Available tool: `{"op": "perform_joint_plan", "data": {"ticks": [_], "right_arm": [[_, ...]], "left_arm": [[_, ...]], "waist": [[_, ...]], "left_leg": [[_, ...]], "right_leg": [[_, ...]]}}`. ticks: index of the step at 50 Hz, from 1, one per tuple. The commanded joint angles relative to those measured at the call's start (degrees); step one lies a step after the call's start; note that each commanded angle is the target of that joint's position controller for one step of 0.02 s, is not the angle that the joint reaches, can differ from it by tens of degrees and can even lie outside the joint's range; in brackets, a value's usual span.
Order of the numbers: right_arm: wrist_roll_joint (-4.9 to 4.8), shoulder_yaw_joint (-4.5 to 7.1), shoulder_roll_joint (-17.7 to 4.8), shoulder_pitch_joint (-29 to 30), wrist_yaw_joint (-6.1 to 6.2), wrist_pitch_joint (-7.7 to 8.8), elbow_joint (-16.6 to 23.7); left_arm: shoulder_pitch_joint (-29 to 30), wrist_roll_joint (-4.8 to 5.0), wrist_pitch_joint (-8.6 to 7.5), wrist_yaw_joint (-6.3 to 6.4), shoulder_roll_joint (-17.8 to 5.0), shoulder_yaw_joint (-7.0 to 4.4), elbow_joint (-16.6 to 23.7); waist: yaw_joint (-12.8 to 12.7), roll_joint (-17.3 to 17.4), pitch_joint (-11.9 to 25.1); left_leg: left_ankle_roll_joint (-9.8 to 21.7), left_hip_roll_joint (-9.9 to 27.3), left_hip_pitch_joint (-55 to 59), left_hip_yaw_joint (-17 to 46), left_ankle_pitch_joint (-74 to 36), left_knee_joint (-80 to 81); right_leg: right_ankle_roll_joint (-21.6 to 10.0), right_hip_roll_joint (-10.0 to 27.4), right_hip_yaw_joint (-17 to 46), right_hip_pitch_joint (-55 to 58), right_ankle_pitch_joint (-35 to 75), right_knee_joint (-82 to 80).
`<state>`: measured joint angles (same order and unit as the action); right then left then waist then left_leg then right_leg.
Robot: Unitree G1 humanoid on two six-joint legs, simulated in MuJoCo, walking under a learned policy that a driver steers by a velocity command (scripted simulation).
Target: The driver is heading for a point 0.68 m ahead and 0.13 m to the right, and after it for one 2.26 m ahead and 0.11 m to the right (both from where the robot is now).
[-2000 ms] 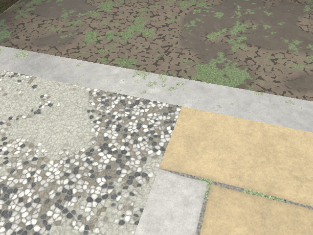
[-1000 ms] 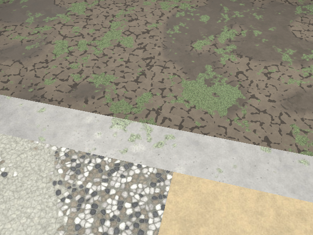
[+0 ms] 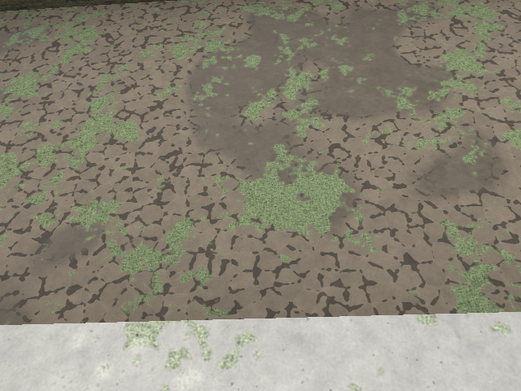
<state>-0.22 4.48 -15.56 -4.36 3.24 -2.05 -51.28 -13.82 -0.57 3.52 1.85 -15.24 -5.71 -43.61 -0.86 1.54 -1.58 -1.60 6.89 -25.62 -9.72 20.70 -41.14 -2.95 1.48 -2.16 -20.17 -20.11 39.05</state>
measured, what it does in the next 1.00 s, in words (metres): walks ahead, turning right: left foot, then right foot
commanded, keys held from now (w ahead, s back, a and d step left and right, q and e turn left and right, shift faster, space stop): e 0.16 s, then w+e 0.44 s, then w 0.36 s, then w+q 0.04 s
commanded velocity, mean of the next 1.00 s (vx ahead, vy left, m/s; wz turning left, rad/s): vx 0.31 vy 0.00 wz -0.46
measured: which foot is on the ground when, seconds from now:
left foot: up 0.00-0.42, down 0.44-0.86, up 0.88-1.00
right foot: down 0.00-0.44, up 0.46-0.84, down 0.86-1.00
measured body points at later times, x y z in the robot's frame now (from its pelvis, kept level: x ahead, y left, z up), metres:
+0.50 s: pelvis +0.04 +0.01 +0.01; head +0.04 +0.02 +0.46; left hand +0.24 +0.23 -0.09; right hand +0.07 -0.30 -0.09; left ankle +0.04 +0.13 -0.72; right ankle +0.01 -0.09 -0.69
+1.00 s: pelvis +0.19 -0.12 +0.01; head +0.21 -0.14 +0.46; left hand +0.41 +0.06 -0.09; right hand +0.12 -0.41 -0.11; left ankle +0.18 +0.06 -0.62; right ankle +0.19 -0.22 -0.72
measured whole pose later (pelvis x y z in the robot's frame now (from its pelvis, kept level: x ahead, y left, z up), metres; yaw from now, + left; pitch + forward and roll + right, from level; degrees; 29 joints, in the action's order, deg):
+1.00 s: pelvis +0.19 -0.12 +0.01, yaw -26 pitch +1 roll +0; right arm -2.3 3.2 -17.7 -17.3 -0.1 3.0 -46.6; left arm -15.8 0.1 -1.4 -1.5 -14.1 -1.8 -38.3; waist 1.1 1.2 -2.0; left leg 1.0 4.4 -25.7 1.5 21.3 -70.3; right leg -4.0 -2.1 -2.6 -19.9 -11.7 30.5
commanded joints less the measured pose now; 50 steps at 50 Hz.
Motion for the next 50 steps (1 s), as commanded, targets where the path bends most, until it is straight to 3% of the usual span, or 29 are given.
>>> {"op": "perform_joint_plan", "data": {"ticks": [1, 2, 3, 4, 6, 8, 10, 15, 18, 20, 21, 22, 23, 24, 25, 27, 30, 32, 35, 38, 40, 42, 43, 44, 45, 46, 47, 48, 50], "right_arm": [[-0.43, 2.19, -6.23, 6.93, 0.57, 0.68, 6.81], [-0.47, 2.72, -6.84, 5.2, 0.97, 0.59, 5.8], [0.37, 3.29, -7.37, 3.04, 1.45, 0.41, 3.98], [0.77, 3.57, -7.83, 1.35, 1.39, 0.41, 3.21], [0.25, 3.53, -6.82, 1.21, 0.84, 0.89, 3.52], [0.12, 2.98, -5.47, 1.73, 0.59, 1.3, 4.1], [-0.03, 2.45, -4.85, 2.88, -0.13, 1.85, 4.91], [-1.03, 1.83, -5.26, 4.62, -2.4, 4.0, 6.2], [-1.37, 2.16, -6.62, 2.11, -3.22, 5.32, 6.33], [-1.65, 2.13, -5.89, -2.48, -3.6, 6.36, 5.49], [-1.24, 2.45, -6.48, -7.16, -3.56, 6.77, 4.03], [-0.22, 3.11, -9.18, -14.41, -3.23, 6.89, 2.47], [0.75, 3.74, -14.38, -17.35, -3.25, 6.68, 2.07], [1.19, 3.42, -12.74, -12.32, -3.51, 7.09, 3.63], [0.29, 2.47, -9.21, -9.26, -3.03, 7.16, 5.22], [-0.14, 1.3, -6.54, -7.12, -2.29, 6.74, 6.55], [0.98, 1.05, -6.44, -9.73, -1.89, 6.67, 6.46], [0.85, 0.97, -6.86, -11.59, -2.2, 6.53, 6.17], [-0.02, 0.89, -8.49, -12.33, -2.57, 6.03, 6.17], [-1.86, 1.43, -11.69, -15.05, -2.86, 5.39, 5.34], [-2.21, 1.62, -13.45, -14.84, -2.6, 4.57, 5.05], [-2.63, 0.74, -11.55, -14.32, -2.49, 4.21, 4.71], [-0.74, -0.57, -7.81, -15.21, -2.6, 4.78, 5.8], [-0.85, -2.5, -1.58, -22.0, -3.15, 6.15, 7.01], [-2.54, -0.61, -8.39, -17.64, -3.4, 6.79, 6.8], [-3.57, 0.09, -9.69, -14.24, -3.57, 6.85, 8.56], [-2.7, -0.16, -8.58, -12.9, -3.19, 6.67, 8.79], [-1.63, 0.0, -8.06, -12.24, -3.01, 6.42, 9.07], [-2.05, 0.19, -6.84, -16.68, -3.31, 5.06, 7.56]], "left_arm": [[-5.0, -2.91, -2.29, -0.22, -14.38, -2.66, 3.7], [-1.86, -2.02, -3.18, -0.19, -13.29, -2.38, 4.48], [1.57, -0.95, -3.26, -0.18, -11.41, -1.75, 5.61], [3.98, -0.31, -2.9, 0.07, -9.26, -0.92, 6.23], [2.76, -0.39, -2.83, 0.65, -7.34, -0.12, 6.65], [0.19, 0.16, -3.09, 1.0, -7.65, -0.18, 6.54], [-1.84, 0.89, -3.15, 1.26, -7.52, -0.33, 6.52], [-1.85, 0.56, -3.06, 1.03, -9.56, -1.03, 8.37], [-0.92, 1.15, -3.08, 0.66, -9.57, -0.89, 9.38], [1.03, 1.83, -2.89, 0.91, -8.61, -0.36, 10.1], [2.77, 2.03, -2.79, 1.16, -7.38, 0.02, 10.84], [3.3, 1.91, -2.84, 1.22, -3.41, 1.06, 11.67], [1.7, 3.03, -3.52, 0.9, -1.64, 1.5, 14.08], [4.04, 3.26, -4.47, 0.72, -6.94, 0.2, 15.01], [3.87, 2.97, -4.61, 0.41, -9.1, -0.57, 13.9], [1.49, 2.14, -4.3, -0.14, -8.03, -0.72, 12.37], [2.92, 1.98, -4.41, -1.35, -5.1, 0.17, 13.24], [4.29, 1.68, -4.48, -1.73, -3.37, 1.1, 14.23], [8.64, 1.26, -4.97, -2.74, -1.18, 2.62, 15.36], [10.58, 1.99, -4.89, -3.64, -2.0, 2.86, 16.36], [6.92, 2.23, -4.88, -3.61, -4.48, 1.74, 15.44], [-7.89, 1.97, -4.66, -2.93, -8.55, -0.81, 10.58], [-15.88, 2.19, -4.13, -1.83, -12.89, -1.99, 9.48], [-15.53, 1.36, -4.22, -2.13, -16.67, -1.43, 9.23], [-15.49, 1.57, -4.37, -3.1, -11.05, -0.08, 8.62], [-12.15, 1.65, -4.74, -3.33, -8.84, 0.83, 7.84], [-9.7, 1.44, -5.01, -3.42, -7.54, 1.29, 7.42], [-6.98, 0.91, -5.38, -3.4, -5.92, 1.9, 7.57], [-4.39, -0.26, -6.53, -3.06, -4.44, 2.3, 7.19]], "waist": [[-0.62, -13.52, 0.29], [1.01, -10.91, 0.08], [2.04, -8.2, 1.14], [2.92, -8.46, 2.11], [2.96, -8.58, 4.24], [1.92, -8.1, 4.92], [1.01, -8.1, 5.58], [-1.02, -10.92, 4.69], [-0.26, -11.36, 4.36], [2.9, -10.09, 3.86], [5.24, -8.15, 4.01], [6.98, -0.91, 6.86], [4.57, 11.75, 5.88], [3.39, 10.27, -1.36], [2.83, 7.36, -3.6], [2.12, 7.35, -4.02], [3.19, 4.73, -3.33], [3.94, 3.58, -3.14], [5.44, 4.02, -4.07], [5.79, 4.52, -4.7], [2.73, 5.47, -2.39], [-5.4, 3.69, 6.55], [-8.08, -3.39, 13.91], [-2.29, -18.83, 21.9], [-5.36, -9.75, 19.58], [-3.81, -8.92, 9.86], [-2.43, -5.88, 5.89], [-1.11, -5.82, 3.12], [1.77, -7.32, 2.61]], "left_leg": [[-0.06, -6.08, -17.32, 11.25, 14.02, -25.15], [0.77, -5.36, -17.6, 12.44, 8.37, -26.91], [0.63, -4.71, -16.14, 13.53, 4.94, -28.36], [0.1, -4.98, -14.18, 13.38, 1.99, -29.52], [-0.62, -5.96, -12.47, 13.31, -1.44, -31.22], [-1.16, -6.65, -13.42, 13.62, -2.69, -27.9], [-1.5, -6.1, -13.68, 13.91, -4.37, -17.74], [-0.63, -7.78, -5.02, 13.13, 0.32, -0.49], [1.39, -8.85, 1.85, 12.89, 1.53, 5.17], [3.38, -8.65, 10.39, 12.52, -3.87, 14.89], [4.85, -6.46, 18.57, 13.07, -8.22, 19.57], [7.3, 2.96, 30.27, 21.99, -2.97, 21.33], [13.57, 14.2, 34.05, 40.63, 8.55, 26.2], [16.39, 17.76, 28.84, 46.82, 16.44, 28.97], [14.67, 15.01, 27.43, 41.53, 17.56, 29.24], [11.2, 10.22, 26.28, 31.42, 9.23, 29.56], [10.9, 7.04, 22.61, 19.43, -7.44, 29.48], [11.82, 6.1, 20.96, 15.18, -15.13, 28.61], [11.86, 5.16, 17.94, 10.46, -22.07, 27.38], [12.69, 8.05, 18.71, 11.02, -24.52, 26.8], [11.53, 9.45, 22.25, 10.9, -37.43, 22.96], [8.44, 5.68, 19.46, 5.13, -49.18, 4.7], [5.26, 2.95, 7.25, 3.94, -27.97, -14.42], [2.17, -7.59, -8.54, 9.69, 12.8, -33.54], [2.19, -5.44, -12.26, 16.49, 12.3, -37.77], [2.79, -3.59, -15.88, 14.67, 9.31, -37.25], [3.15, -1.35, -15.66, 13.89, 5.72, -35.23], [3.22, 0.01, -14.56, 14.1, 0.82, -31.72], [2.82, 1.22, -10.21, 14.74, -5.96, -29.39]], "right_leg": [[-16.01, 18.3, 29.89, 5.27, 16.66, -24.71], [-12.36, 15.39, 25.85, 5.57, 12.06, -23.8], [-9.61, 13.09, 22.9, 5.4, 9.87, -22.58], [-8.84, 11.68, 20.4, 4.4, 12.28, -21.55], [-9.35, 9.83, 19.22, 6.13, 16.5, -20.38], [-10.02, 9.26, 19.69, 10.07, 19.32, -19.45], [-9.93, 8.29, 21.78, 13.28, 5.71, -20.89], [-11.33, 8.47, 28.46, 10.13, -8.86, -22.92], [-11.21, 7.39, 31.98, 6.44, -12.67, -22.8], [-9.33, 5.17, 32.91, 2.36, -15.99, -20.81], [-7.13, 2.61, 30.7, -3.38, -17.27, -17.02], [-3.53, -2.38, 23.69, -13.55, -19.02, -3.05], [-1.22, -9.84, 12.47, -26.29, -17.16, 10.73], [-0.37, -4.34, 13.0, -33.85, -11.98, 18.84], [0.16, -2.37, 13.05, -35.15, -6.83, 22.71], [2.01, -0.5, 11.37, -34.62, -0.2, 26.79], [3.43, 1.03, 8.09, -30.99, 8.66, 29.22], [3.72, 1.55, 7.02, -28.01, 12.2, 23.74], [3.34, 1.7, 2.28, -20.03, 14.83, 10.08], [1.87, 0.6, -1.05, -13.79, 9.95, 2.26], [-0.31, -1.65, -1.63, -7.2, 8.17, -2.7], [-3.29, -4.7, -4.18, 13.92, 14.33, -8.53], [-6.86, 5.96, 10.44, 29.86, 16.22, -7.49], [-17.41, 20.91, 41.31, 38.57, 9.0, -17.39], [-16.73, 20.54, 42.21, 32.96, 2.1, -21.6], [-14.7, 18.71, 34.23, 26.0, -0.04, -22.12], [-12.75, 15.99, 28.98, 20.23, -0.83, -22.22], [-11.32, 13.18, 24.65, 14.95, -0.27, -23.19], [-10.53, 11.3, 19.77, 9.75, 2.02, -26.01]]}}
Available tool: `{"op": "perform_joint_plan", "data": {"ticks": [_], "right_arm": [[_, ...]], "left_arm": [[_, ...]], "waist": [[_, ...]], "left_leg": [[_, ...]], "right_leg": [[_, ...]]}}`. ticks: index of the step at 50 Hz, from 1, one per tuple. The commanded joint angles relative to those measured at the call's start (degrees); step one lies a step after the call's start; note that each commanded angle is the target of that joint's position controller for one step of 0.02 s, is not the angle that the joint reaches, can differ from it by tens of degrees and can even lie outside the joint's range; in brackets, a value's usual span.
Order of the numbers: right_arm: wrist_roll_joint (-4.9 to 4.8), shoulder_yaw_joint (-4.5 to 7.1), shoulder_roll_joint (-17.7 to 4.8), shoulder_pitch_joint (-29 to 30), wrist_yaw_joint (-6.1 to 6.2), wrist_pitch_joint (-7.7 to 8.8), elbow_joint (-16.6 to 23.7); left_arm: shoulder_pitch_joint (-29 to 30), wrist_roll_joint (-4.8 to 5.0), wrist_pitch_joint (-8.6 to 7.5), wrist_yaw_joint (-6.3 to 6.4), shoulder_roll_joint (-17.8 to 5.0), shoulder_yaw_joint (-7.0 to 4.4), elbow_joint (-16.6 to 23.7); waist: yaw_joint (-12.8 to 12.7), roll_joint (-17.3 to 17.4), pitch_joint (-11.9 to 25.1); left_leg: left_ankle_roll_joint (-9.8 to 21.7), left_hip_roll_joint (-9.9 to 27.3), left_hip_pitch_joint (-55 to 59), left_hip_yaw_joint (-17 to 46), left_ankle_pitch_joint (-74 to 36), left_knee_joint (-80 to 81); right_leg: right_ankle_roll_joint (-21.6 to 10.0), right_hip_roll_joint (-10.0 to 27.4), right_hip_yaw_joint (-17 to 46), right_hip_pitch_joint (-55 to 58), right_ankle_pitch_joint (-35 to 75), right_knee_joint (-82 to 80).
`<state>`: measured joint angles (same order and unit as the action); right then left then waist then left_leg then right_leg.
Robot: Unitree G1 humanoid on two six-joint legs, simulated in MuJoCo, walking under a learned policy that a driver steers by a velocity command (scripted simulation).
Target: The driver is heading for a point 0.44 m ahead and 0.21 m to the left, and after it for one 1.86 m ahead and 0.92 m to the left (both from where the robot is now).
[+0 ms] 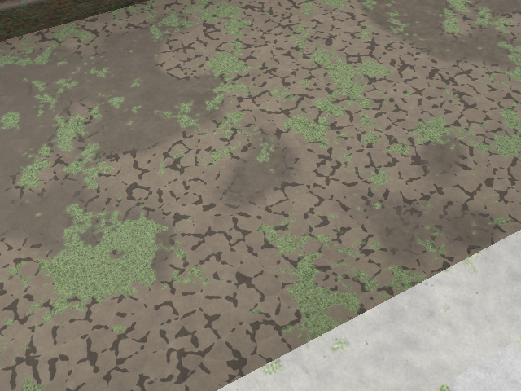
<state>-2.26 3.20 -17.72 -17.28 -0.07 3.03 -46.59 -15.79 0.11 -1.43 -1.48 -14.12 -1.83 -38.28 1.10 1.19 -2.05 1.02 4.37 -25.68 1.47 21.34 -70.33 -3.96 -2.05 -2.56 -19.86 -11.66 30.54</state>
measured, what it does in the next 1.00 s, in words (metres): walks ahead, turning left: left foot, then right foot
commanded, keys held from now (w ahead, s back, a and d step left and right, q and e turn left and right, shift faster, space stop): w+q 1.00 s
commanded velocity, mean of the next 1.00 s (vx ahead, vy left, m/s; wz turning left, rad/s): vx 0.50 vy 0.00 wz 0.45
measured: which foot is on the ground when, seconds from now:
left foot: up 0.00-0.34, down 0.36-0.86, up 0.88-1.00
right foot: down 0.00-0.36, up 0.38-0.82, down 0.84-1.00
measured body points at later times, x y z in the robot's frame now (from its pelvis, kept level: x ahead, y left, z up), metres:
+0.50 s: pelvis +0.20 +0.05 -0.02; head +0.21 +0.07 +0.43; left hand +0.28 +0.34 -0.13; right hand +0.35 -0.18 -0.12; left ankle +0.26 +0.11 -0.73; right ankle +0.18 -0.11 -0.63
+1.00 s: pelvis +0.26 +0.02 +0.00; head +0.27 +0.03 +0.45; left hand +0.28 +0.30 -0.10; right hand +0.58 -0.08 -0.06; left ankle +0.24 +0.13 -0.69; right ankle +0.34 -0.05 -0.73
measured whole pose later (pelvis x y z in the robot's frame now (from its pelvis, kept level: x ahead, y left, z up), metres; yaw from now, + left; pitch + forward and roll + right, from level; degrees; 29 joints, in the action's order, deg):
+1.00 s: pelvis +0.26 +0.02 +0.00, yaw +32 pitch -1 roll -1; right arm 0.5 1.7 -16.2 -3.1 -0.1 -5.3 -31.6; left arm -9.1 -2.1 0.8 1.3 -12.2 1.8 -35.3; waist -0.6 0.2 -2.3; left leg -1.2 -8.1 -28.8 9.0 22.9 -56.0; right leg -2.3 -1.4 -2.9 -17.8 -14.6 33.1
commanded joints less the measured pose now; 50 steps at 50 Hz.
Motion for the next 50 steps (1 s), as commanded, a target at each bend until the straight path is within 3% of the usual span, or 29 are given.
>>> {"op": "perform_joint_plan", "data": {"ticks": [1, 6, 10, 11, 12, 14, 16, 17, 18, 19, 20, 21, 22, 23, 25, 27, 30, 32, 34, 35, 38, 40, 41, 42, 43, 44, 45, 47, 50], "right_arm": [[-0.08, 1.5, -4.12, -4.74, 0.09, -0.65, 2.45], [0.46, 1.49, -2.46, -0.21, 1.38, -2.63, 5.0], [2.14, 0.5, 0.14, 3.85, 0.04, -2.35, 7.71], [6.4, 0.15, 0.78, 8.45, -0.81, -3.35, 9.5], [6.07, -0.06, 1.58, 9.78, -1.5, -4.19, 10.61], [4.88, -0.08, 1.37, 6.78, -2.36, -5.01, 10.08], [3.91, 0.82, -0.45, -0.19, -1.56, -5.4, 9.31], [3.89, 1.52, -1.74, -7.79, -1.01, -4.97, 7.47], [3.57, 2.14, -3.39, -15.06, -0.5, -3.31, 6.88], [1.73, 2.33, -9.01, -9.61, -0.76, -3.24, 8.67], [-0.49, 3.93, -13.8, -7.95, -1.24, -3.59, 11.05], [-0.47, 3.92, -11.12, -6.52, -0.31, -4.31, 11.09], [1.11, 2.48, -6.62, -4.01, 0.49, -5.01, 10.99], [2.36, 1.27, -3.58, -0.16, 0.69, -5.27, 11.79], [2.57, -0.34, -0.45, 2.48, 0.25, -4.48, 13.22], [2.09, -0.24, -1.78, 1.78, -0.32, -3.37, 13.36], [1.29, -0.24, -3.08, 1.73, 0.12, -3.96, 13.57], [1.69, -0.93, -2.48, 3.62, 0.58, -5.15, 14.98], [2.19, -1.17, -2.05, 5.6, 0.78, -6.12, 16.18], [2.9, -1.13, -2.1, 7.12, 0.69, -6.66, 16.6], [3.54, -1.0, -2.45, 10.01, 0.62, -7.38, 17.8], [3.56, -0.61, -3.19, 10.63, 0.79, -8.09, 18.24], [3.36, -0.63, -3.26, 11.96, 1.01, -8.44, 18.28], [2.54, -0.85, -2.67, 13.12, 1.25, -8.44, 18.45], [1.76, -1.39, -0.21, 11.28, 1.32, -7.85, 18.54], [0.63, -1.86, 1.45, 12.41, 0.71, -7.71, 20.73], [2.43, -0.92, -2.34, 15.63, 0.72, -7.36, 20.82], [2.77, 0.07, -3.67, 18.08, 0.24, -6.8, 20.43], [3.19, -0.3, -2.3, 15.28, -0.19, -8.12, 19.22]], "left_arm": [[-2.77, -0.96, -2.27, 0.38, -5.55, -1.66, 1.01], [-5.98, -1.17, -4.34, 1.17, -6.82, -2.6, -4.86], [-7.54, -1.24, -3.88, 1.86, -5.52, -2.0, -7.58], [-7.18, -0.42, -3.59, 1.83, -7.01, -1.91, -6.18], [-6.9, -1.01, -3.09, 1.99, -7.06, -2.03, -5.8], [-8.64, -1.56, -1.85, 2.67, -6.81, -1.92, -5.81], [-5.86, -1.27, -1.37, 3.49, -9.92, -2.83, -4.73], [-4.66, -1.58, -0.63, 4.16, -11.55, -3.4, -4.62], [-1.48, -0.66, 0.22, 4.34, -11.97, -3.77, -4.13], [-2.73, -0.73, 0.84, 4.11, -3.19, -1.99, -2.17], [-4.15, -1.4, 1.22, 3.64, -5.63, -2.19, 3.39], [2.32, -1.62, 0.9, 3.99, -8.65, -2.34, 3.81], [5.27, -0.89, 0.93, 4.36, -9.37, -2.46, 3.96], [4.35, -1.15, 1.38, 5.16, -8.01, -2.04, 3.51], [2.57, -2.27, 4.21, 5.74, -5.26, -1.42, 2.96], [2.62, -2.35, 5.63, 5.57, -6.15, -1.85, 2.69], [7.38, -1.66, 6.07, 5.78, -6.17, -1.39, 3.4], [11.17, -2.55, 5.77, 4.76, -5.16, -0.72, 4.1], [13.96, -2.13, 5.4, 4.03, -3.28, 0.21, 5.26], [13.06, -2.5, 5.38, 3.81, -1.97, 0.85, 4.8], [13.61, -3.26, 5.1, 3.6, -3.17, 1.29, 6.04], [15.12, -1.87, 3.62, 3.24, -4.39, 1.27, 6.85], [12.13, -1.77, 3.0, 3.07, -3.18, 1.56, 6.17], [7.88, -2.31, 2.48, 3.15, -1.48, 1.92, 4.97], [5.39, -3.42, 2.11, 3.46, -2.09, 1.81, 4.92], [9.54, -3.34, 2.14, 3.32, -7.46, 0.48, 6.15], [7.5, -2.81, 2.26, 3.21, -7.71, 0.21, 6.83], [8.79, -2.38, 1.68, 3.21, -6.17, 1.18, 7.93], [12.38, -2.03, 0.4, 2.53, -5.38, 1.88, 8.8]], "waist": [[0.28, -6.44, 2.8], [-0.45, -5.57, -2.67], [-2.19, -5.23, -2.14], [-2.05, -4.25, -1.39], [-2.64, -6.43, -2.15], [-2.26, -9.23, -0.35], [1.32, -10.57, 1.07], [4.54, -10.75, 5.08], [10.6, -4.28, 8.35], [4.44, 13.35, 9.94], [2.38, 16.88, 19.0], [4.97, 9.78, 16.53], [2.7, 4.92, 8.36], [-0.21, 2.81, 4.69], [-2.56, 3.6, 4.85], [-2.69, 3.39, 6.57], [-0.59, 1.86, 6.67], [0.1, 1.0, 5.6], [0.66, 2.12, 6.13], [0.49, 4.17, 7.11], [0.38, 4.71, 7.07], [2.16, 4.01, 6.51], [0.59, 3.8, 7.1], [-1.04, 2.34, 8.65], [-0.82, -3.81, 12.48], [-0.35, -18.19, 10.24], [-4.23, -14.94, 8.0], [-2.62, -5.58, 6.71], [0.66, -6.85, 6.77]], "left_leg": [[-0.13, 3.66, -10.19, 3.68, -8.16, 0.65], [0.02, 0.81, -18.53, 9.38, -19.05, 11.61], [2.66, -1.5, -15.1, 5.61, -29.39, 21.14], [2.64, -3.94, -9.68, -3.25, -28.19, 22.95], [3.09, -5.15, -4.58, -8.26, -26.42, 21.67], [4.41, -5.92, -1.86, -8.36, -19.17, 17.6], [5.88, -8.0, 4.27, -6.86, -5.61, 24.55], [6.84, -9.28, 10.71, -5.3, -2.21, 27.54], [10.33, -4.85, 17.3, 4.67, -8.08, 40.77], [9.53, 7.51, 22.69, 23.98, -24.97, 41.53], [16.73, 13.2, 35.21, 46.2, -30.84, 47.9], [18.71, 13.49, 32.83, 43.66, -18.88, 48.8], [17.6, 11.33, 23.5, 37.01, -17.43, 48.11], [14.45, 7.2, 14.53, 29.6, -22.76, 46.46], [10.49, 2.3, 6.57, 23.5, -29.67, 46.82], [8.71, 0.73, 7.12, 23.03, -29.49, 48.29], [6.2, -0.62, 11.48, 21.2, -32.96, 49.46], [4.62, -1.5, 10.85, 20.36, -34.56, 49.2], [3.58, -2.98, 9.53, 20.11, -30.2, 49.12], [4.0, -3.38, 6.47, 20.12, -34.22, 49.34], [6.43, -3.2, 8.8, 22.9, -31.96, 47.34], [8.47, -2.11, 13.92, 28.03, -20.43, 46.48], [8.5, -2.19, 12.21, 29.43, -18.73, 45.44], [7.43, -2.94, 7.35, 28.68, -16.09, 43.31], [5.33, -5.49, -1.04, 24.59, -3.99, 35.45], [2.05, -13.38, -11.86, 13.07, 8.03, 29.58], [0.07, -13.0, -14.24, 10.16, 9.74, 21.31], [-2.52, -11.6, -9.83, 8.89, 4.57, 11.26], [-3.91, -9.99, -3.83, 6.46, 0.29, 7.59]], "right_leg": [[-9.81, 14.9, 18.71, 8.31, -5.62, -18.42], [-7.59, 15.96, 11.69, 8.85, -1.54, -18.89], [-5.05, 14.74, 2.41, 7.0, 15.19, -13.7], [-3.17, 11.92, -2.34, 4.03, 19.15, -12.73], [-1.98, 11.23, -4.77, 0.39, 26.06, -9.37], [-1.75, 13.97, -4.8, 2.89, 31.98, -4.02], [-0.76, 13.58, -6.62, 5.13, 41.88, 5.12], [-0.18, 13.84, -5.73, 7.31, 45.62, 14.92], [1.62, 11.57, -6.38, 4.83, 33.97, 35.46], [2.29, 2.98, -6.37, -8.31, -15.74, 53.54], [4.67, -1.93, 6.6, -23.27, -17.78, 57.2], [5.91, -0.1, 8.94, -28.89, -14.51, 57.9], [6.43, 1.47, 7.92, -29.73, -10.65, 55.44], [7.02, 3.55, 7.51, -25.13, -7.07, 49.81], [8.84, 4.41, 6.45, -17.84, -6.73, 43.54], [9.71, 4.38, 6.28, -15.3, -5.64, 38.27], [10.1, 4.61, 6.85, -14.38, -1.35, 26.44], [10.16, 3.47, 5.71, -12.89, 0.44, 21.73], [10.18, 1.9, 5.51, -8.55, 1.55, 16.97], [10.15, 0.94, 3.87, -4.13, 2.39, 21.74], [10.12, 0.22, 4.72, -4.14, -5.79, 19.22], [7.55, 1.12, 7.59, -3.07, -8.56, 4.25], [6.27, 1.18, 7.32, 2.96, -5.36, -0.99], [4.89, 2.39, 5.82, 12.66, 1.07, -4.95], [2.04, 8.97, 10.12, 25.11, 7.7, -1.41], [-2.18, 15.27, 19.36, 25.75, 12.16, -2.81], [-5.25, 20.56, 26.09, 22.16, 16.24, -6.76], [-6.97, 20.87, 24.07, 11.99, 17.87, -8.53], [-4.63, 16.21, 13.94, 5.47, 23.98, -8.05]]}}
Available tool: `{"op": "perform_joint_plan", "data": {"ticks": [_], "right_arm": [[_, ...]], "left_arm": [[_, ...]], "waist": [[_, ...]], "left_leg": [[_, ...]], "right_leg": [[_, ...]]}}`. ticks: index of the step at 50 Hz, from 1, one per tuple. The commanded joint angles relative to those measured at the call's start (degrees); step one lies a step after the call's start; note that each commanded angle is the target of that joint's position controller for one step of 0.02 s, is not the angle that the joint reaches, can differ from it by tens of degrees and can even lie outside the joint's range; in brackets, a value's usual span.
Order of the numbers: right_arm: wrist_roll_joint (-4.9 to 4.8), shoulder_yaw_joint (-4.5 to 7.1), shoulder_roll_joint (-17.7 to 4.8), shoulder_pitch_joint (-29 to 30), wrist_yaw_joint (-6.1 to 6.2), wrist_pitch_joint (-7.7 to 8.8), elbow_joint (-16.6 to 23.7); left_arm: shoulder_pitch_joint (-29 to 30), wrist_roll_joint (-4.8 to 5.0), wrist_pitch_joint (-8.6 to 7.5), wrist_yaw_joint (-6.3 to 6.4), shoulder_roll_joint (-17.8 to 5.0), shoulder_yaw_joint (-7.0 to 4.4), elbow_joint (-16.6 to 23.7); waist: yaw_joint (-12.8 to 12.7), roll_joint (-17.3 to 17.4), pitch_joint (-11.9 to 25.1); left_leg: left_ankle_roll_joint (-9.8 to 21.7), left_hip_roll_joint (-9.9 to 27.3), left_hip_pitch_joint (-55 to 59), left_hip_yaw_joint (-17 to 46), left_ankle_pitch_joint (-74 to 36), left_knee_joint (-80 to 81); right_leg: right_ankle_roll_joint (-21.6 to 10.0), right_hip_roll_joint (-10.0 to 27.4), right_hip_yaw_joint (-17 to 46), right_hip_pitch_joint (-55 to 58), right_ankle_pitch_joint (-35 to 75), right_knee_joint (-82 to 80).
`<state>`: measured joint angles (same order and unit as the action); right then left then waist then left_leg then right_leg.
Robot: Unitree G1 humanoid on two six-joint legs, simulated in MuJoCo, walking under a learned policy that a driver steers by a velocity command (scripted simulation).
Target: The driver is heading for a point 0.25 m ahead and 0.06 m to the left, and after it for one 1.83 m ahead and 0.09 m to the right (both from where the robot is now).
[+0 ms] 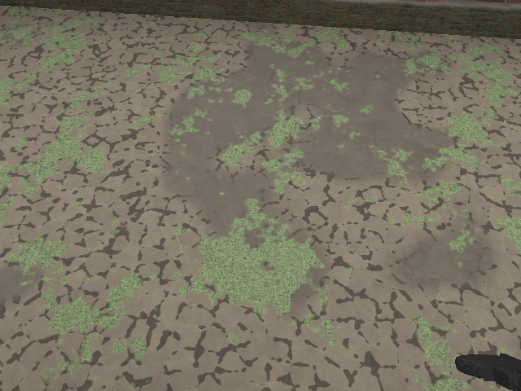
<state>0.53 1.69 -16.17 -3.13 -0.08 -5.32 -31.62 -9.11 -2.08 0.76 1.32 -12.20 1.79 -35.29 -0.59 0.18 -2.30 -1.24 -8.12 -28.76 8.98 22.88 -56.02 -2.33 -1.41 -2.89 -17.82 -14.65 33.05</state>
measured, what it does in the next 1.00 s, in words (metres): steps to the left, turning left: left foot, then left foot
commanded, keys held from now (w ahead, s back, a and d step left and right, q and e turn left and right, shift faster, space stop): w+q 0.58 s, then w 0.04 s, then w+e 0.38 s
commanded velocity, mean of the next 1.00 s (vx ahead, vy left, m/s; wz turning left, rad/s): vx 0.50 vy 0.00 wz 0.35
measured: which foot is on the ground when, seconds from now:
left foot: up 0.00-0.14, down 0.16-0.40, up 0.42-0.64, down 0.66-1.00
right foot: down 0.00-1.00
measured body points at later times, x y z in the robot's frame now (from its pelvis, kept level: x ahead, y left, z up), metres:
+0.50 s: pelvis +0.00 +0.02 +0.00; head +0.00 +0.02 +0.45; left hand +0.12 +0.29 -0.07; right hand +0.28 -0.15 -0.06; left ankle +0.02 +0.13 -0.72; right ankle +0.02 -0.07 -0.73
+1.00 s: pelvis +0.04 +0.09 -0.01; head +0.04 +0.08 +0.44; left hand +0.12 +0.36 -0.10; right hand +0.32 -0.04 -0.07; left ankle +0.03 +0.16 -0.73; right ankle +0.04 -0.05 -0.73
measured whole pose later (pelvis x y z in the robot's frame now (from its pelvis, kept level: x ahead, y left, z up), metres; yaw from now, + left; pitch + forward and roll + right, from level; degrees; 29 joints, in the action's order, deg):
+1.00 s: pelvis +0.04 +0.09 -0.01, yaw +17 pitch -1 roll +0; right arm 1.0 -1.7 -10.3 -2.3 1.3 -4.1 -32.8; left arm -12.3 -0.1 2.8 0.4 -11.6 0.9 -34.9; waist 0.6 1.6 0.4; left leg 4.5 -3.0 -18.8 -3.4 20.5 -40.3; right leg 0.7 0.5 1.3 -13.0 -25.6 39.8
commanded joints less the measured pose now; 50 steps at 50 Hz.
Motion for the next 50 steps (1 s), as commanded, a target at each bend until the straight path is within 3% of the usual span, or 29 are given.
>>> {"op": "perform_joint_plan", "data": {"ticks": [1, 5, 8, 9, 10, 11, 13, 14, 16, 18, 19, 20, 21, 23, 25, 26, 29, 30, 33, 34, 35, 36, 37, 39, 41, 44, 48, 49, 50], "right_arm": [[0.57, 0.85, -3.16, 0.47, -0.03, -0.12, 3.93], [0.23, -0.6, -1.96, 3.07, -0.24, -0.12, 4.38], [1.31, -1.08, -1.4, -0.17, -0.22, 0.74, 2.13], [1.82, -1.0, -3.2, -0.93, -0.26, 0.9, 2.26], [-1.29, 1.21, -9.5, 0.54, -0.51, 0.71, 2.94], [-1.41, 1.65, -10.41, 0.58, -0.55, 0.39, 3.71], [0.01, 1.13, -8.49, 2.24, 0.4, 0.54, 4.38], [-0.84, 1.21, -7.85, 4.91, 0.89, 0.96, 4.61], [-1.07, 0.88, -6.36, 8.09, 0.96, 1.31, 5.13], [-1.91, 0.4, -4.43, 7.74, 0.92, 0.71, 4.56], [-2.4, 0.1, -3.07, 6.54, 0.85, 0.73, 4.37], [-3.32, -0.39, -1.08, 6.78, 0.63, 1.11, 5.34], [-3.24, -0.34, -1.31, 8.97, 0.57, 1.49, 6.61], [-1.76, 0.51, -4.38, 11.75, 0.14, 2.0, 6.97], [-1.31, 0.01, -2.89, 9.64, -0.46, 2.21, 6.37], [-0.26, -0.08, -1.98, 9.35, -0.4, 1.67, 5.99], [-0.25, -0.22, -1.81, 8.98, -0.19, 1.31, 5.01], [-0.34, -0.51, -0.92, 8.74, 0.02, 1.18, 4.64], [1.27, -1.22, 0.87, 3.37, 0.09, 0.81, 2.29], [-0.25, -0.58, -1.73, 5.69, 0.12, 0.68, 2.51], [-1.7, -0.27, -3.11, 5.18, 0.02, 0.34, 3.13], [-2.01, -0.12, -4.3, 4.53, 0.25, 0.1, 3.07], [-1.53, -0.01, -4.68, 4.16, 0.6, 0.02, 3.0], [-0.76, 0.01, -4.47, 5.15, 1.68, 0.5, 2.64], [-0.81, -0.56, -2.72, 9.19, 1.95, 0.97, 3.47], [-0.32, -1.51, -0.39, 8.07, 1.68, 1.61, 3.93], [0.59, -1.31, -0.64, 2.01, 2.16, 1.9, 2.98], [0.85, -1.26, -0.41, 3.08, 1.39, 2.17, 3.39], [1.22, -1.04, -0.46, 1.78, 1.22, 2.4, 3.07]], "left_arm": [[5.79, 0.05, -1.8, -0.74, -6.52, -1.44, 5.69], [4.51, -0.69, -0.75, -1.49, -6.75, -1.66, 5.6], [5.45, 0.8, 0.81, -1.17, -7.09, -2.27, 6.49], [4.69, 0.54, 1.37, -0.99, -5.71, -2.14, 7.41], [7.99, 0.21, 1.81, -1.66, -3.49, -1.09, 10.62], [12.84, 0.46, 1.81, -1.81, -5.84, -1.71, 11.65], [10.81, 0.88, 0.55, -2.41, -7.09, -2.17, 10.9], [9.49, 1.18, -0.16, -2.52, -6.43, -2.29, 10.4], [7.0, 0.7, -0.84, -2.37, -4.22, -1.59, 9.0], [4.1, 0.43, -0.17, -2.22, -1.82, -1.08, 7.46], [1.8, -0.05, 0.26, -1.94, -1.64, -1.13, 6.83], [0.65, -0.51, 0.49, -1.63, -4.14, -1.91, 6.77], [-0.13, -0.06, 0.81, -1.51, -7.65, -3.05, 6.88], [1.77, 0.33, 0.96, -1.25, -8.63, -3.21, 7.48], [4.94, 0.62, 0.35, -1.21, -7.19, -2.56, 7.92], [3.91, 1.34, -0.27, -0.8, -8.08, -3.04, 6.7], [3.11, 1.34, -1.03, -0.8, -7.94, -3.01, 6.47], [3.78, 1.65, -1.43, -1.01, -7.37, -2.8, 6.55], [3.02, 2.2, -0.88, -1.38, -6.34, -2.6, 6.28], [0.59, 1.89, -0.54, -1.84, -3.0, -1.4, 7.4], [1.85, 1.39, -0.39, -1.98, -2.04, -0.9, 7.71], [2.15, 1.55, -0.29, -2.01, -2.74, -1.28, 7.75], [1.91, 1.72, -0.3, -2.06, -4.37, -1.79, 7.29], [-0.34, 2.16, -0.65, -2.07, -3.96, -1.66, 5.96], [-2.88, 2.05, -1.12, -1.91, -1.95, -1.04, 4.43], [0.78, 2.25, -0.37, -1.41, -3.64, -1.73, 4.32], [-1.97, 2.06, 0.94, -0.56, -3.22, -1.86, 4.26], [0.75, 1.8, 1.83, -0.62, -3.88, -1.95, 5.94], [0.01, 1.81, 2.18, -0.67, -4.32, -2.29, 5.99]], "waist": [[2.83, -5.75, 7.33], [1.05, -7.74, 8.37], [1.76, -4.62, 10.49], [0.51, 2.21, 10.07], [2.33, 15.38, 7.96], [5.34, 15.98, 2.6], [3.34, 11.54, 3.73], [0.89, 9.43, 5.7], [-0.78, 7.76, 7.81], [-1.73, 5.46, 7.65], [-1.82, 2.15, 8.39], [-2.34, -6.06, 9.35], [-4.28, -13.57, 7.71], [-3.57, -9.62, 1.52], [-1.01, -8.26, 2.36], [-0.11, -8.32, 3.52], [0.56, -6.58, 4.69], [1.22, -5.37, 5.38], [2.06, -1.38, 6.68], [0.26, 6.63, 8.26], [2.43, 11.8, 7.46], [2.86, 14.52, 6.83], [3.3, 13.22, 6.7], [2.16, 10.35, 8.45], [0.09, 7.43, 9.91], [2.32, -1.77, 6.37], [2.83, 0.99, 7.53], [3.56, 0.1, 5.97], [3.37, 0.31, 8.71]], "left_leg": [[-1.72, 3.4, 0.5, -1.41, -2.57, -3.92], [-0.44, 4.41, 7.65, -6.38, -2.69, 11.66], [3.23, 4.2, 18.47, -7.08, -6.74, 22.03], [5.23, 8.62, 19.74, 0.55, -12.53, 22.84], [9.49, 12.39, 13.25, 14.58, 0.34, 31.2], [11.39, 15.38, 11.92, 22.76, 3.91, 36.77], [13.06, 16.22, 11.7, 23.42, -4.26, 35.55], [12.02, 15.45, 10.34, 22.02, -2.41, 35.32], [10.02, 12.34, 6.89, 18.18, -4.35, 35.32], [8.49, 10.04, 3.24, 15.8, -3.8, 33.43], [7.38, 9.1, -1.63, 15.01, -1.1, 30.75], [5.5, 5.68, -8.01, 9.84, 1.3, 24.75], [3.97, 2.49, -10.83, 3.71, 0.84, 18.01], [2.43, 4.36, -12.24, 0.78, -1.25, 13.3], [1.77, 6.11, -5.37, -1.76, -4.24, 13.16], [2.37, 6.75, -2.93, -4.13, -4.84, 11.03], [2.67, 7.83, 0.2, -7.32, -5.31, 10.33], [2.65, 7.3, 3.86, -8.55, -6.89, 13.88], [3.99, 5.7, 16.85, -8.05, -10.67, 20.94], [5.82, 8.64, 17.78, -1.28, -8.39, 23.53], [7.64, 12.0, 15.68, 5.64, -2.65, 29.17], [9.52, 15.05, 15.73, 10.72, -1.24, 32.87], [10.49, 16.86, 17.06, 12.97, -3.81, 34.02], [9.97, 17.23, 17.03, 10.01, -8.8, 32.49], [7.3, 15.11, 13.12, 4.85, -5.33, 30.88], [4.74, 10.41, 11.94, -2.13, -9.84, 26.74], [4.58, 10.92, 17.06, -4.96, -23.89, 22.04], [5.13, 11.43, 16.45, -6.83, -35.37, 19.07], [5.46, 11.72, 17.54, -7.85, -39.07, 17.85]], "right_leg": [[-5.13, 14.1, 11.13, 2.92, 28.39, -9.64], [-3.84, 12.41, 5.57, 3.01, 19.51, -7.34], [-0.53, 9.84, 3.45, -0.2, -2.79, -4.27], [1.55, 5.71, -1.11, -3.16, -7.4, 3.13], [4.51, -0.09, -4.9, -7.92, -10.85, 7.29], [5.1, -1.05, -2.2, -13.78, -12.6, 12.11], [5.62, -0.03, 2.58, -14.57, -12.47, 17.15], [5.38, 0.29, 3.31, -10.4, -9.71, 15.91], [4.23, -0.36, 2.06, 0.46, -5.9, 8.95], [3.23, -0.59, 0.1, 11.67, -1.82, -0.94], [2.4, 2.09, 2.22, 19.55, -1.78, -1.52], [1.08, 7.51, 8.34, 25.16, -5.21, -2.79], [-0.96, 13.57, 17.9, 21.85, -11.58, -10.18], [-4.54, 18.47, 22.99, 14.41, -10.03, -14.46], [-4.48, 16.75, 17.99, 8.59, -8.23, -14.21], [-4.3, 17.03, 15.71, 8.0, -2.28, -12.97], [-4.2, 16.85, 10.65, 6.0, 3.34, -10.69], [-3.22, 15.32, 8.16, 4.29, 2.74, -9.07], [-0.89, 9.77, 2.51, -2.13, -5.91, -1.83], [1.66, 4.99, -3.07, -4.96, -10.5, 0.78], [2.91, 2.84, -5.92, -5.16, -11.94, 6.02], [3.22, 1.9, -5.47, -6.29, -11.69, 9.14], [3.09, 1.53, -3.84, -7.79, -12.75, 9.67], [2.16, 1.47, -1.29, -4.32, -11.1, 6.6], [0.43, 1.52, -0.24, 3.94, -4.4, 1.75], [-1.3, 2.3, 4.41, 5.38, 1.41, 0.81], [-0.54, 1.35, 5.21, 2.4, 4.77, 4.78], [0.2, 1.94, 5.65, 1.0, 13.36, 5.69], [0.41, 1.71, 5.84, 1.87, 14.81, 7.08]]}}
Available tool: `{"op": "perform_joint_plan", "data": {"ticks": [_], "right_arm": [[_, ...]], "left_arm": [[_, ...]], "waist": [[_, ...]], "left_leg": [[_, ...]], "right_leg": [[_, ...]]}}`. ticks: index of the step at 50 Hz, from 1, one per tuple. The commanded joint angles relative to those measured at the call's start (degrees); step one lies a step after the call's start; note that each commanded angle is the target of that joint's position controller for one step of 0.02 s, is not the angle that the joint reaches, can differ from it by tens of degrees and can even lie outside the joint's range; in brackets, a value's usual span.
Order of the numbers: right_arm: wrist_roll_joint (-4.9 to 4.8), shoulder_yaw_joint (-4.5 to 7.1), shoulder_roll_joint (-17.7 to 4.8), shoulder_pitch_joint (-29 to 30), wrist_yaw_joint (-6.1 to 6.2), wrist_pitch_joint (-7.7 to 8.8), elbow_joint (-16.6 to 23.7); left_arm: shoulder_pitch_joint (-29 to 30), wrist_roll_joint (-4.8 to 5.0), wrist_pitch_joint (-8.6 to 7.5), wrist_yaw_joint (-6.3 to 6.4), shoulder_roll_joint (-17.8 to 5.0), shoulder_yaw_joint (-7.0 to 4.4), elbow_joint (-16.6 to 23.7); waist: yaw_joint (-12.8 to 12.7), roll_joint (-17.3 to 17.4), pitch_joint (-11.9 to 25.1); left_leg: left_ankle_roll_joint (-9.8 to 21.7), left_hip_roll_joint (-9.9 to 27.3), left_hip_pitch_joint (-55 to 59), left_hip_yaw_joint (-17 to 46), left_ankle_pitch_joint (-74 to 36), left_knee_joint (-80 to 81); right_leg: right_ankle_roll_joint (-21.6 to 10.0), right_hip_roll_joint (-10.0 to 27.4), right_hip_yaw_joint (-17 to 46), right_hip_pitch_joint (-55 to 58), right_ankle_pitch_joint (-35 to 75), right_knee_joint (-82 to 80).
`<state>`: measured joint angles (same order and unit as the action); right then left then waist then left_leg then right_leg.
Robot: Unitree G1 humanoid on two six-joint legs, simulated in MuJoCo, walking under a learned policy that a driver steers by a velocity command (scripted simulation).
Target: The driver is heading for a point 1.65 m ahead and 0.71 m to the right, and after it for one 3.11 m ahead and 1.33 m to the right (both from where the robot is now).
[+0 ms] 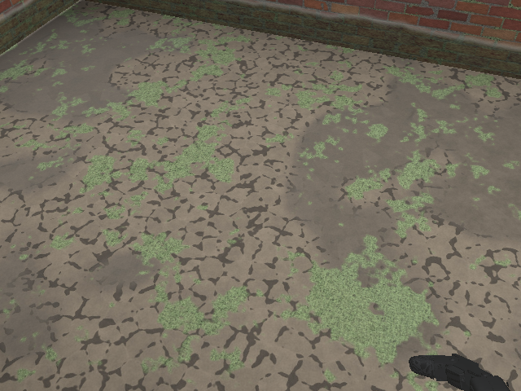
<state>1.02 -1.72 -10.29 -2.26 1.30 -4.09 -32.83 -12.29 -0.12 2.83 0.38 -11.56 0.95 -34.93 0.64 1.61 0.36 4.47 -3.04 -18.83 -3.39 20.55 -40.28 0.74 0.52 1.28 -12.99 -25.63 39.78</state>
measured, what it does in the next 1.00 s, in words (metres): lifts its right foot, turning right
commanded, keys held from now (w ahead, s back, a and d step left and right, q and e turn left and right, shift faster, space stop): w+e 1.00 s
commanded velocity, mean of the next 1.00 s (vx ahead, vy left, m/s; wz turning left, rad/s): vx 0.50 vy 0.00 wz -0.54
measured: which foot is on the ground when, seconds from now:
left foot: down 0.00-1.00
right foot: down 0.00-0.80, up 0.82-1.00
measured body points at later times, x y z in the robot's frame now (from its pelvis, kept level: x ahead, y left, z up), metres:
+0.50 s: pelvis -0.03 +0.00 -0.01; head -0.03 -0.02 +0.44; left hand +0.19 +0.18 -0.08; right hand +0.12 -0.27 -0.08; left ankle +0.01 +0.07 -0.72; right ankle -0.05 -0.13 -0.72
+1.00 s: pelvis -0.07 +0.01 +0.01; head -0.05 +0.01 +0.46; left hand +0.25 +0.12 -0.06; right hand -0.05 -0.27 -0.07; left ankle -0.01 +0.07 -0.72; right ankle -0.11 -0.13 -0.67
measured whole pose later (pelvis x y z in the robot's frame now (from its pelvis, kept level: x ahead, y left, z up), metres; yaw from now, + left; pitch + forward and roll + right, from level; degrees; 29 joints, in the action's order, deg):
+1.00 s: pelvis -0.07 +0.01 +0.01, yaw -32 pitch +1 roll +0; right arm 1.6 -1.9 -11.3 -9.9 0.7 -0.9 -33.2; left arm -3.8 0.2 5.9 0.5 -16.3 -2.7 -33.7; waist 0.9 -1.8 -1.1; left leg 3.6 0.0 -17.9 -8.5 16.5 -33.4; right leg 3.0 -4.2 9.0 -32.1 -19.6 57.1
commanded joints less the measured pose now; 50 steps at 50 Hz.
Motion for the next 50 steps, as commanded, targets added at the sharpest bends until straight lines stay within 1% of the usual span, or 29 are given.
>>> {"op": "perform_joint_plan", "data": {"ticks": [1, 4, 5, 8, 11, 12, 13, 16, 18, 20, 23, 26, 28, 29, 31, 32, 33, 34, 36, 37, 39, 40, 41, 42, 44, 46, 47, 48, 50], "right_arm": [[0.76, 2.56, -6.43, 0.4, -0.14, 1.28, 4.13], [0.69, 3.07, -6.81, 0.07, -0.07, 1.43, 3.85], [-0.14, 3.22, -7.37, -1.88, 0.78, 1.35, 3.45], [-0.25, 3.63, -8.16, -0.61, 1.26, 0.94, 4.1], [0.72, 3.56, -7.68, 0.26, 0.57, 1.11, 4.76], [0.67, 3.06, -5.82, 1.53, 0.13, 1.05, 5.71], [0.64, 2.99, -5.5, 1.68, -0.15, 1.0, 6.15], [0.87, 3.09, -5.45, 1.83, -0.41, 0.99, 6.92], [0.84, 3.17, -5.44, 1.12, -0.34, 1.18, 7.02], [0.9, 3.42, -5.58, -0.32, -0.21, 1.26, 6.69], [0.95, 4.08, -7.08, -2.46, -0.14, 1.96, 5.44], [0.62, 4.06, -7.85, -0.62, 0.4, 1.59, 4.89], [0.35, 3.69, -7.26, 0.53, 0.4, 1.83, 4.52], [0.59, 3.67, -7.3, 1.98, 0.0, 1.54, 4.8], [0.08, 3.14, -5.19, 3.9, -0.6, 0.83, 6.75], [-0.22, 2.81, -4.69, 5.68, -0.77, 0.76, 8.37], [-0.64, 2.49, -4.73, 6.84, -1.3, 1.03, 9.42], [-0.2, 1.95, -4.55, 6.97, -1.48, 1.69, 10.02], [0.66, 2.13, -6.39, 4.28, -1.04, 3.24, 9.28], [0.72, 1.82, -6.03, 2.77, -0.6, 3.82, 8.46], [0.76, 0.85, -1.84, -4.17, 0.07, 3.86, 5.28], [1.68, 1.08, -1.62, -7.95, 0.35, 3.26, 3.66], [2.18, 2.58, -8.11, -5.89, 0.12, 2.74, 4.74], [1.33, 3.2, -9.12, -8.09, 0.65, 2.33, 4.74], [1.49, 1.96, -7.57, -4.29, 0.97, 2.89, 5.64], [0.39, 1.24, -6.72, -0.29, 0.21, 4.31, 5.9], [0.43, 0.94, -6.23, 0.86, -0.28, 4.71, 5.9], [0.22, 0.92, -5.75, 0.02, -0.68, 4.72, 5.69], [0.46, 0.92, -5.75, -0.75, -1.03, 4.5, 5.4]], "left_arm": [[2.99, -0.11, 0.33, 0.25, -5.11, -1.62, 5.85], [4.2, -0.09, 0.7, 0.21, -4.9, -1.81, 6.7], [2.7, 0.3, 0.19, 0.35, -4.31, -1.9, 5.84], [5.27, 0.19, 0.46, -0.1, -4.01, -1.82, 6.47], [4.89, 0.47, 1.75, -0.48, -4.93, -2.03, 6.18], [4.91, 0.38, 2.23, -0.37, -5.07, -2.06, 6.36], [4.75, 0.47, 2.45, -0.32, -5.75, -2.19, 6.27], [5.81, 0.74, 2.63, -0.26, -7.37, -2.37, 6.91], [6.65, 0.66, 2.59, -0.16, -7.57, -2.32, 7.26], [7.02, 0.57, 2.44, -0.09, -7.3, -2.31, 7.44], [7.35, 0.65, 1.89, -0.19, -4.9, -1.79, 8.21], [8.28, 0.63, 2.27, 0.0, -3.47, -1.96, 8.38], [7.25, 0.16, 2.59, -0.18, -3.2, -2.02, 8.05], [4.55, 0.48, 2.18, -0.16, -3.43, -2.04, 7.13], [1.61, 1.18, 1.86, -0.43, -6.3, -2.59, 6.08], [1.54, 0.96, 1.84, -0.51, -8.13, -2.9, 6.18], [2.71, 0.29, 1.97, -0.2, -9.8, -3.23, 6.94], [5.49, -0.64, 2.35, 0.25, -11.18, -3.62, 8.13], [10.16, -1.63, 2.44, 1.17, -11.02, -3.83, 9.21], [12.2, -1.64, 2.42, 1.21, -10.07, -3.72, 9.46], [15.14, -0.22, 2.71, 1.18, -7.39, -3.18, 9.19], [12.02, 0.56, 2.66, 1.04, -4.49, -2.7, 8.11], [11.4, 1.6, 2.62, 0.81, -3.13, -2.48, 10.26], [12.93, -0.85, 1.97, 0.66, -7.74, -4.26, 8.94], [11.71, 0.52, 1.01, 0.17, -8.35, -4.91, 7.58], [7.48, -0.18, 1.65, 0.09, -8.68, -5.05, 5.16], [6.9, -0.4, 2.21, 0.25, -8.48, -5.01, 4.63], [7.07, 0.31, 2.47, 0.23, -8.09, -4.83, 4.38], [10.69, 0.64, 2.9, 0.0, -7.68, -4.13, 5.18]], "waist": [[2.05, -0.53, 7.32], [1.62, 0.44, 8.46], [0.72, 1.73, 10.42], [0.59, 1.87, 5.94], [-0.59, -0.56, 4.41], [-1.12, -1.57, 4.14], [-1.27, -3.09, 4.1], [-1.75, -6.95, 3.31], [-1.36, -7.06, 3.15], [-0.73, -5.35, 4.05], [-0.02, 1.33, 5.97], [-0.52, 5.58, 2.9], [-1.6, 3.76, 1.7], [-4.19, 0.88, 1.79], [-5.5, -8.79, 0.52], [-5.8, -11.06, -0.94], [-5.47, -14.68, -1.36], [-4.94, -16.3, -0.85], [-1.7, -13.76, 2.7], [-0.49, -12.03, 4.53], [2.76, -7.31, 7.1], [2.44, 0.57, 9.24], [3.01, 17.89, 7.99], [4.8, 10.47, 4.83], [0.44, 4.68, 4.25], [-2.52, 5.92, 4.7], [-3.38, 6.29, 4.73], [-2.41, 6.88, 6.59], [-1.42, 4.45, 4.52]], "left_leg": [[-0.12, 7.04, 7.99, 3.97, -38.84, 1.56], [-0.39, 8.32, 6.84, 2.8, -40.14, 1.5], [-0.89, 9.11, 7.59, 4.01, -30.68, 3.99], [-1.32, 10.53, 3.44, 3.65, -22.74, 6.08], [-3.56, 7.58, 0.36, -1.75, -13.56, 4.7], [-4.43, 6.15, 1.35, -3.24, -14.49, 2.95], [-5.03, 4.99, 1.56, -4.02, -12.59, 1.51], [-5.93, 2.75, 3.0, -4.4, -5.19, -1.08], [-5.86, 2.84, 5.36, -4.16, -3.38, -0.77], [-5.29, 4.35, 8.67, -3.92, -4.14, 0.57], [-3.76, 12.35, 12.74, -1.34, -3.84, 7.04], [-2.39, 18.25, 7.41, 0.1, -0.2, 14.03], [-3.36, 16.75, 2.56, -2.74, 2.95, 13.28], [-4.43, 14.27, 2.69, -5.29, 4.49, 9.62], [-6.59, 6.23, 2.11, -9.65, 6.74, -1.87], [-7.35, 2.57, -1.26, -7.81, 8.21, -6.36], [-7.66, -0.4, -5.39, -4.35, 10.84, -10.34], [-7.75, -1.07, -10.29, 0.32, 11.6, -14.38], [-7.22, -0.73, -11.93, 6.15, 7.85, -13.76], [-6.86, -0.12, -7.49, 6.48, 5.58, -7.95], [-5.76, 1.35, 13.41, 3.49, -5.55, 9.11], [-4.38, 6.73, 27.12, 6.36, -9.06, 8.96], [-2.98, 17.63, 26.68, 19.45, -15.26, 12.08], [-3.53, 20.02, 20.48, 22.32, -21.86, 14.49], [-2.04, 20.07, 11.26, 19.68, -23.5, 17.07], [-0.54, 17.15, 5.04, 13.5, -25.86, 19.12], [-0.01, 16.3, 3.56, 10.69, -27.34, 19.04], [0.56, 15.47, 5.84, 10.53, -18.12, 19.66], [1.29, 15.58, 6.05, 8.31, -12.19, 20.05]], "right_leg": [[-2.51, -0.49, 1.55, -2.72, 26.3, 1.46], [-2.57, -1.13, 1.47, -2.56, 25.63, 3.61], [-2.75, -2.1, 0.5, -2.21, 16.22, 3.81], [-3.31, -2.33, -0.33, -3.68, 14.97, 3.74], [-4.9, -2.01, 2.37, -3.33, 19.99, 1.59], [-5.19, -1.52, 4.61, -4.81, 23.7, 0.16], [-5.88, -0.8, 7.23, -5.74, 24.87, -1.28], [-8.05, 0.86, 14.94, -10.57, 24.41, -5.18], [-8.24, 0.46, 16.65, -13.61, 23.72, -6.13], [-7.65, -0.71, 15.84, -15.72, 22.51, -5.48], [-5.13, -4.14, 8.42, -17.39, 14.14, -0.94], [-4.59, -5.23, 2.79, -15.67, 5.33, 3.76], [-5.14, -4.5, 1.88, -11.17, 6.99, 2.41], [-5.86, -4.63, 3.32, -11.29, 9.27, -0.37], [-8.81, -2.42, 15.03, -15.18, 12.37, -8.16], [-10.72, -0.35, 23.56, -16.22, 10.88, -11.08], [-12.19, 1.1, 30.78, -15.28, 8.8, -14.4], [-13.43, 2.99, 34.79, -11.66, 11.01, -15.78], [-13.6, 4.17, 35.9, -7.38, 19.21, -14.85], [-12.19, 3.3, 33.71, -7.43, 22.5, -14.46], [-7.93, -0.21, 27.14, -15.05, 21.11, -11.89], [-5.43, -3.46, 21.98, -24.33, 8.71, -4.18], [-2.41, -9.19, 12.58, -33.53, -5.01, 3.59], [-0.33, -8.62, 12.94, -33.46, -2.7, 11.76], [1.62, -7.03, 11.99, -28.09, 2.48, 17.86], [2.35, -5.58, 8.78, -21.47, 5.99, 20.35], [2.59, -5.06, 7.65, -19.3, 7.0, 20.92], [2.64, -4.1, 6.58, -19.43, 6.02, 20.94], [2.66, -2.54, 5.71, -20.14, 6.58, 16.64]]}}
